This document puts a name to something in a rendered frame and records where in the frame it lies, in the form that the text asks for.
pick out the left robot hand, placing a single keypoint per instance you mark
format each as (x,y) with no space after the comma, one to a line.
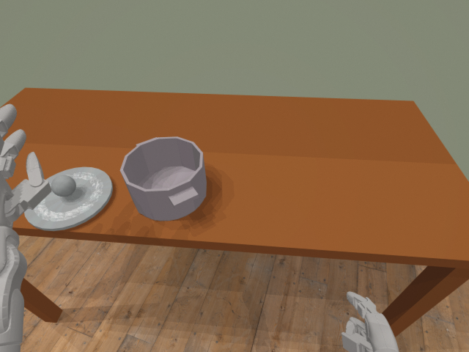
(29,193)

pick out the right robot hand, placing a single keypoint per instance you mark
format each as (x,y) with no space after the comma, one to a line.
(370,336)

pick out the robot left forearm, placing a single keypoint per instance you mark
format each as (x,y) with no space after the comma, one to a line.
(13,266)

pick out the knob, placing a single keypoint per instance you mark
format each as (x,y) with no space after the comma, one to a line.
(63,186)

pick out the lid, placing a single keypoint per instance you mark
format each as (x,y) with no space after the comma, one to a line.
(93,191)

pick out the table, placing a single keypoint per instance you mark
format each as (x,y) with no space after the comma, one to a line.
(348,179)

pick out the pot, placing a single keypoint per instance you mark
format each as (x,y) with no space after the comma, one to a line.
(165,177)

